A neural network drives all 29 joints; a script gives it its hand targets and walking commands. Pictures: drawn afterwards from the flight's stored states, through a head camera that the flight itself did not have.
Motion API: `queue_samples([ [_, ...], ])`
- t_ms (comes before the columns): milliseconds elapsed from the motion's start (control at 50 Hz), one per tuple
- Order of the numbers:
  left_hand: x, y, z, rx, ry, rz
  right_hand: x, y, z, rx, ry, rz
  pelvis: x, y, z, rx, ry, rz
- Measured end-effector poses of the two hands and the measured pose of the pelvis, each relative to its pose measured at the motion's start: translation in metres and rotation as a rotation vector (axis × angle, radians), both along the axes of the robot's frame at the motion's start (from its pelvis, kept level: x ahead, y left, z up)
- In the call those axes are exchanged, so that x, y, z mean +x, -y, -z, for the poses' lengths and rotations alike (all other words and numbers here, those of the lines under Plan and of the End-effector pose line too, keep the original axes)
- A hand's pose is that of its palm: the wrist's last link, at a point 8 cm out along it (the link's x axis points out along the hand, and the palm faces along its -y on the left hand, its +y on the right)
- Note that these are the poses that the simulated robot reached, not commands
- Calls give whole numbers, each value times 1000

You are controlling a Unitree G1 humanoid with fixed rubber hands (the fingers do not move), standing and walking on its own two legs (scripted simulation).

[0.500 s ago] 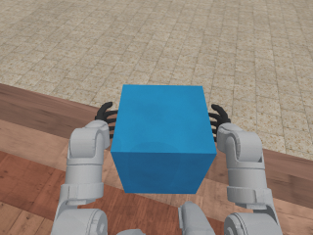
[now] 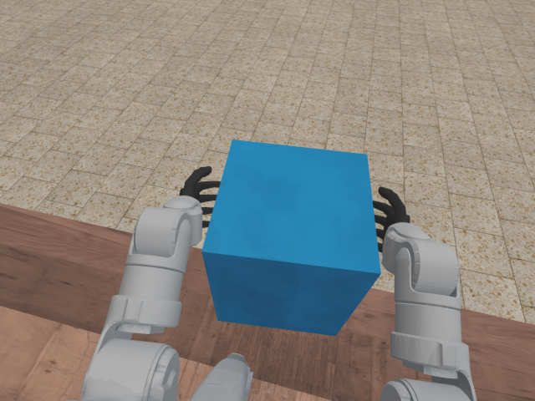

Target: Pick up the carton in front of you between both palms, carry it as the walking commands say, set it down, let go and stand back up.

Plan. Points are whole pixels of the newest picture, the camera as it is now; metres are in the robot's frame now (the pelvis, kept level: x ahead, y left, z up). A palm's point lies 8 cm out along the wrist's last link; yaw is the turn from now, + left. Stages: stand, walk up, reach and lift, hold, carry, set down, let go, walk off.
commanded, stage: carry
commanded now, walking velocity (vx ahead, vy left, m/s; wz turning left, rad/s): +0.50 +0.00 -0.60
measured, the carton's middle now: (287, 243) +0.35 +0.04 +0.01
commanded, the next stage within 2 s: none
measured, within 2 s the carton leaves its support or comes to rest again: neither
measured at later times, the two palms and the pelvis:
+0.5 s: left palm (307, 136) +0.74 +0.03 -0.08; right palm (426, 173) +0.64 -0.26 -0.07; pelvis +0.37 -0.01 -0.18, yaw -17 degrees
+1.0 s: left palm (356, 114) +1.11 -0.14 -0.25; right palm (432, 153) +0.94 -0.39 -0.26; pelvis +0.74 -0.08 -0.36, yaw -27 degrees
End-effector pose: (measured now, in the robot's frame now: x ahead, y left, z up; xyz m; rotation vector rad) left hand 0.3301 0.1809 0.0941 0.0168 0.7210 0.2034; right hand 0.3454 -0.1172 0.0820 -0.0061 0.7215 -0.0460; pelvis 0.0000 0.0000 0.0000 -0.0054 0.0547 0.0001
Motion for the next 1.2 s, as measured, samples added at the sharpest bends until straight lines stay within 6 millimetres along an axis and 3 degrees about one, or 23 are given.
queue_samples([
  [60,71,6,12,4,73,75,48,6,15,-7,75,67,58,-18,38,-8,20,42],
  [120,138,24,36,-15,106,166,85,22,37,-44,104,150,106,-30,76,20,24,54],
  [200,193,52,79,-22,11,251,114,46,77,-47,6,237,156,-40,95,24,20,110],
  [300,253,83,127,-47,-76,321,156,73,111,-62,-81,315,215,-37,107,8,9,181],
  [420,340,125,156,-76,-14,368,232,111,130,-72,-19,382,297,-14,138,11,13,237],
  [500,408,154,171,-65,80,373,299,141,152,-54,76,390,368,10,184,23,54,298],
  [580,468,163,203,-22,101,347,370,153,189,-42,97,351,423,29,229,-17,48,350],
  [680,528,179,255,-23,-42,365,420,166,243,-14,-43,392,483,45,244,-22,21,405],
  [800,622,229,278,-14,-32,461,482,203,276,11,-30,502,573,55,268,-4,-1,487],
  [880,697,269,290,-32,67,548,535,232,289,-21,68,575,650,65,310,-28,9,502],
  [960,757,308,323,-37,89,623,579,261,317,-62,80,624,712,75,353,10,6,478],
  [1080,816,336,383,-21,-76,630,634,288,369,-30,-85,645,783,95,364,14,2,437],
  [1200,891,348,410,-41,-67,536,739,317,385,-42,-73,557,853,136,378,20,-15,373],
])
